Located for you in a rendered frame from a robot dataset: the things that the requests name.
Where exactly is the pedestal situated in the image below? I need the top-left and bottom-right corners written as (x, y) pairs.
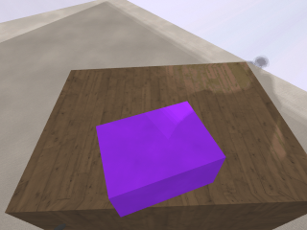
top-left (5, 61), bottom-right (307, 230)

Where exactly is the carton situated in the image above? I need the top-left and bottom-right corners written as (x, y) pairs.
top-left (96, 101), bottom-right (226, 217)

